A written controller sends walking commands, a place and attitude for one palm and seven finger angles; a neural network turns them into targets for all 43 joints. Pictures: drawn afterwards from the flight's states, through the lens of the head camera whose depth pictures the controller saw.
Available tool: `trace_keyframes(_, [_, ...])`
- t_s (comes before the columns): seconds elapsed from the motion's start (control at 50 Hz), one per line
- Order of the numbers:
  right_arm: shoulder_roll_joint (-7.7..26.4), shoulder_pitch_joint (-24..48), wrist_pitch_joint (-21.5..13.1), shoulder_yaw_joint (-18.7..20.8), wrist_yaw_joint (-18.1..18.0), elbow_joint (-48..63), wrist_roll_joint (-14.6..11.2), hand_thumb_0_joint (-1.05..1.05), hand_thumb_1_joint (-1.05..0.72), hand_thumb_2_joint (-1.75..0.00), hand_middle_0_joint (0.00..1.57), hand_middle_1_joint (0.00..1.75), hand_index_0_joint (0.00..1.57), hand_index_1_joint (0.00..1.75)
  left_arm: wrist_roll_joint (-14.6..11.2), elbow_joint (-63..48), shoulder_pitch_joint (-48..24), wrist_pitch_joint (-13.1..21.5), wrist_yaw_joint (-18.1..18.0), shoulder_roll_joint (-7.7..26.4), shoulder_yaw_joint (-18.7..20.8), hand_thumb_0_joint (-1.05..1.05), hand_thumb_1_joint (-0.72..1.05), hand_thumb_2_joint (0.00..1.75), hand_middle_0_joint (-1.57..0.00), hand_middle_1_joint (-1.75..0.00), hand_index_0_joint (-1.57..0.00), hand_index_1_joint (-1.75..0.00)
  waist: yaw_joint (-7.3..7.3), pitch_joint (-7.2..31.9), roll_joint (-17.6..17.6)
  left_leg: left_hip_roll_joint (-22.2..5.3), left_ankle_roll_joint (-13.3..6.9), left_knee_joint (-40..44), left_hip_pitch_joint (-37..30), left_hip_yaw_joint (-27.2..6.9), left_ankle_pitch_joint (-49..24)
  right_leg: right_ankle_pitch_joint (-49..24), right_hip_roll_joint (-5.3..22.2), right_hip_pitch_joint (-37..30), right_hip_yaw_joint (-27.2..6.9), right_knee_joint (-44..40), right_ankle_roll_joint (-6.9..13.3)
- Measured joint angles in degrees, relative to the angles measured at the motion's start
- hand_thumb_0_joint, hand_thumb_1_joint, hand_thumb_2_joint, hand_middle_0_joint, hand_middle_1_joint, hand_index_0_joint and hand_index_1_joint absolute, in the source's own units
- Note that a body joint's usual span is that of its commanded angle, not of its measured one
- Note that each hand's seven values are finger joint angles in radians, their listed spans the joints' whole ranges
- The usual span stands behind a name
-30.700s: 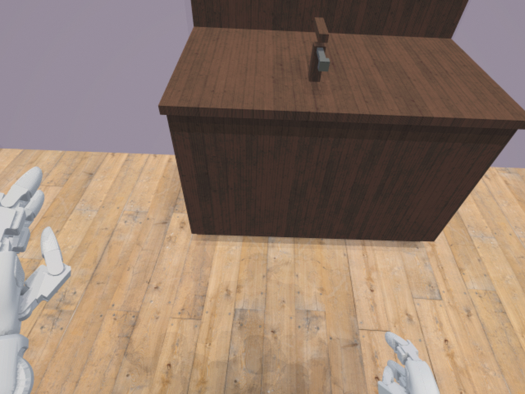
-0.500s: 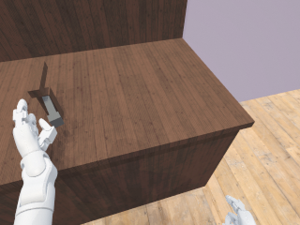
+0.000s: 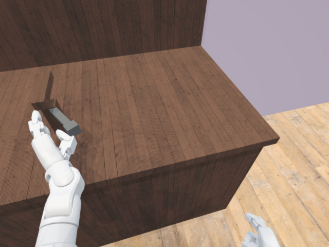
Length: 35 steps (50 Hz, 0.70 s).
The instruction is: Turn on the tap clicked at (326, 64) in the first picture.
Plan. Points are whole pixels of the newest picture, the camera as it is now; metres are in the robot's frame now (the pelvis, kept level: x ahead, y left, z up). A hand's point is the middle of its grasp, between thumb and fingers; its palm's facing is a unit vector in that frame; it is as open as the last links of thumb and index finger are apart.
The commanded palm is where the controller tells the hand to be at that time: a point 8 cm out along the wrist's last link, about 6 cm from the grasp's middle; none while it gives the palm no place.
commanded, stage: push the lever round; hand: left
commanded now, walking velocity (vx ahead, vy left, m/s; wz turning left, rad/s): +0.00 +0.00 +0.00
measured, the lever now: (72, 129) +0.36 +0.26 +0.11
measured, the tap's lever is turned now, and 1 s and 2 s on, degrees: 32 61 79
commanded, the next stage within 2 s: lift the hand up off the lever in 1.64 s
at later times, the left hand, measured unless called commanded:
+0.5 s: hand (87, 132) +0.35 +0.22 +0.10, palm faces +0.76 -0.65 -0.04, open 7.7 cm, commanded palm +0.31 +0.23 +0.10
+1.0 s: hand (97, 123) +0.39 +0.21 +0.10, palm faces +0.82 -0.57 -0.06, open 7.6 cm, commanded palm +0.33 +0.21 +0.10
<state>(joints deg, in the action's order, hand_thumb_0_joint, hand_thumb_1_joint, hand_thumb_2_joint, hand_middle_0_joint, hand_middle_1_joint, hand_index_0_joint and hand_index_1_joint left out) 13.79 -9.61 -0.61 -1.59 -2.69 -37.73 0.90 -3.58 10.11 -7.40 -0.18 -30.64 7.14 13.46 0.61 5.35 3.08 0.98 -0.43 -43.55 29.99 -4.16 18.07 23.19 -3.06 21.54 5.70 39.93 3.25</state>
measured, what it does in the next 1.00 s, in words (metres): stands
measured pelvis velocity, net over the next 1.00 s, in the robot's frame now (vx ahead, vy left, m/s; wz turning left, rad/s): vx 0.00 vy -0.02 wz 0.02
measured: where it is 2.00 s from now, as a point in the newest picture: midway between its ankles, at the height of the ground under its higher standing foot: outside the picture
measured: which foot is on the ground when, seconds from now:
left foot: down 0.00-1.00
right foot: down 0.00-1.00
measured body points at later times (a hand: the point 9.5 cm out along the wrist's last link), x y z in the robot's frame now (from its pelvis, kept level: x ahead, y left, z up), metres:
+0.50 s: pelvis -0.01 -0.01 +0.00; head +0.00 -0.01 +0.45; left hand +0.31 +0.25 +0.11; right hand +0.17 -0.24 -0.10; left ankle +0.04 +0.11 -0.71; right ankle -0.03 -0.08 -0.71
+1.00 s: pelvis +0.00 -0.02 +0.00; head +0.01 -0.02 +0.45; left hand +0.34 +0.23 +0.11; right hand +0.15 -0.26 -0.12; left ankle +0.04 +0.11 -0.71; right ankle -0.03 -0.08 -0.71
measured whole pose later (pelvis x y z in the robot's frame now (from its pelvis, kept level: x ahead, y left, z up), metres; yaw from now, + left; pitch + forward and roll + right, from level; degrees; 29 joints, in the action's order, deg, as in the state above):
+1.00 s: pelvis +0.00 -0.02 +0.00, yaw +1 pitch +7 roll -1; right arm 12.5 -9.2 2.3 0.4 0.2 -42.0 3.0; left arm 2.1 28.2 -26.8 -3.1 -48.1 1.7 15.8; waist -1.2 7.2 2.7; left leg 0.6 1.1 -44.1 33.6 -5.6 17.5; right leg 23.5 -3.6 25.3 7.2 41.4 4.8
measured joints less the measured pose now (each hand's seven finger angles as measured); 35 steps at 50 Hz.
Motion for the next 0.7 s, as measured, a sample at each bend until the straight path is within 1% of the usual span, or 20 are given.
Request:
trace_keyframes(0.08, [-0.23,-0.08,0.82,0.07,0.04,-0.41,0.08,0.01,-0.9,-0.9,0.2,0.3,0.21,0.3,0.44,0.28,-0.58,-0.59,-1.52,-0.79,-0.59,0.02,0.92,0.91,-0.15,-0.15,-0.15,-0.15,0.01,0.12,-0.22,0.03,0.07,0.2,-0.33,0.0,-0.04,0.07,0.04,-0.24,0.0,-0.01,0.06])
trace_keyframes(0.18, [-0.52,0.21,1.72,0.0,0.01,-0.77,0.17,0.01,-0.9,-0.9,0.2,0.3,0.21,0.3,1.07,1.45,-2.0,-1.46,-3.44,-1.14,-0.83,0.02,0.92,0.91,-0.15,-0.15,-0.15,-0.15,-0.34,0.03,-0.38,-0.04,0.22,0.46,-0.53,-0.17,-0.23,-0.08,-0.06,-0.46,0.14,-0.24,0.22])
trace_keyframes(0.4, [-0.71,0.98,2.17,0.57,0.61,-1.85,0.72,0.01,-0.9,-0.9,0.2,0.3,0.21,0.3,2.43,5.04,-6.46,-1.89,-8.19,-3.25,-1.39,0.02,0.92,0.91,-0.15,-0.15,-0.15,-0.14,-0.5,0.06,-0.02,-0.02,0.49,0.34,0.25,-0.59,-0.62,-0.21,-0.1,0.3,0.58,0.07,0.49])
trace_keyframes(0.52, [-1.17,1.27,2.36,0.74,1.02,-2.6,1.05,0.01,-0.9,-0.9,0.2,0.3,0.21,0.3,3.36,7.86,-9.41,-2.09,-10.56,-4.2,-1.04,0.01,0.93,0.91,-0.15,-0.15,-0.14,-0.14,-0.54,0.37,-0.21,-0.04,0.73,0.36,0.87,-0.81,-0.84,-0.22,-0.13,0.99,0.8,0.3,0.72])
trace_keyframes(0.7, [-1.52,1.28,2.66,1.09,1.65,-3.29,1.45,0.01,-0.9,-0.9,0.2,0.3,0.21,0.3,4.18,12.16,-13.41,-2.27,-13.21,-4.73,-0.06,0.01,0.93,0.92,-0.15,-0.15,-0.15,-0.14,-0.92,0.86,-0.2,-0.2,1.05,0.18,1.78,-1.06,-0.9,-0.14,-0.31,1.96,1.04,0.66,1.04])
